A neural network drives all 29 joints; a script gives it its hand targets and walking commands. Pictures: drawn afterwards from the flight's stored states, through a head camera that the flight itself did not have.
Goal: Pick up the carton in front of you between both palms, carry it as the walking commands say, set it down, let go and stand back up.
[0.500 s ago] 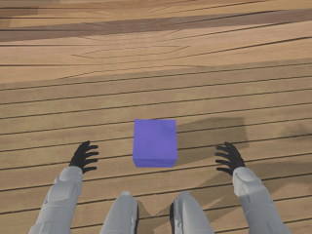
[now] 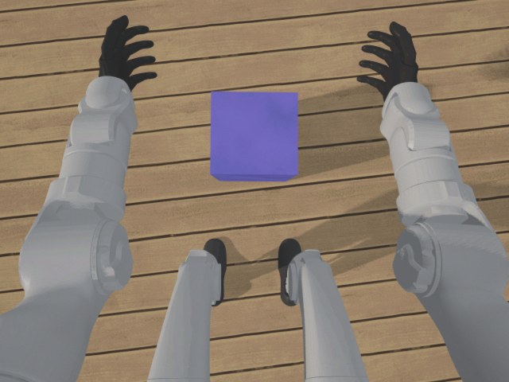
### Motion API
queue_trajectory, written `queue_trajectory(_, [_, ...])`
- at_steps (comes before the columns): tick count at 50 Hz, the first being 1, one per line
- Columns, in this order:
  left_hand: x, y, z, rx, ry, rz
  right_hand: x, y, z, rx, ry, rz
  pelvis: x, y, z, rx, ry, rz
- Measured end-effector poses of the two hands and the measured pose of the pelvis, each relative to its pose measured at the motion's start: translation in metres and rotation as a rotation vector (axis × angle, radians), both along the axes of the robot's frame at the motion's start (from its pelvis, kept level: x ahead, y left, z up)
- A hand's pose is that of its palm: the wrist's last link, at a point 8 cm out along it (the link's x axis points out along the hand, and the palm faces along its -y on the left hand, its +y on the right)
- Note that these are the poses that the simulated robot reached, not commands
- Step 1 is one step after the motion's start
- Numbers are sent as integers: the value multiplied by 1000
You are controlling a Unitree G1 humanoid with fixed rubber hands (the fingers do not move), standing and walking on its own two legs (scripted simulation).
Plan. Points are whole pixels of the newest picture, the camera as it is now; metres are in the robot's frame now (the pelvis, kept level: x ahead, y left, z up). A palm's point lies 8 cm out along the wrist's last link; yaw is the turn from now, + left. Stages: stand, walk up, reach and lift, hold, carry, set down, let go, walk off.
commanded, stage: reach and lift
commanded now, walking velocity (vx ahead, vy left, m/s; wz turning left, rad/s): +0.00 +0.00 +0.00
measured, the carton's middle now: (253, 142) +0.51 +0.00 -0.52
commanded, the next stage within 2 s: none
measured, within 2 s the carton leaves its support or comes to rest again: leaves its support in 1.80 s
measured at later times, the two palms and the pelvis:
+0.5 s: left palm (160, 122) +0.51 +0.19 -0.29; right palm (349, 124) +0.50 -0.19 -0.29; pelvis +0.00 +0.00 -0.14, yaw +0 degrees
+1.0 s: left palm (183, 137) +0.51 +0.18 -0.46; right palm (323, 138) +0.51 -0.18 -0.46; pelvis -0.04 +0.00 -0.28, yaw +0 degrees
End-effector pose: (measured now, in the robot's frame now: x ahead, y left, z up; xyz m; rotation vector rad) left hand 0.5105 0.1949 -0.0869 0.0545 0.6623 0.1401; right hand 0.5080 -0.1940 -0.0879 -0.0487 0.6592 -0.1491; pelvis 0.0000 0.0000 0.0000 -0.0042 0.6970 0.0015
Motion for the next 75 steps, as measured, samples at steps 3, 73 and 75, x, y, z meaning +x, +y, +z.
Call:
queue_trajectory(3, [13,0,-6,1,-20,-5,13,1,-7,-1,-20,4,5,0,0,1,48,-1])
queue_trajectory(73, [-1,-42,-363,-38,62,-36,1,41,-362,36,64,46,-36,0,-274,4,-46,-3])
queue_trajectory(75, [-1,-43,-363,-30,58,-28,1,42,-362,28,60,38,-38,0,-274,4,-52,-4])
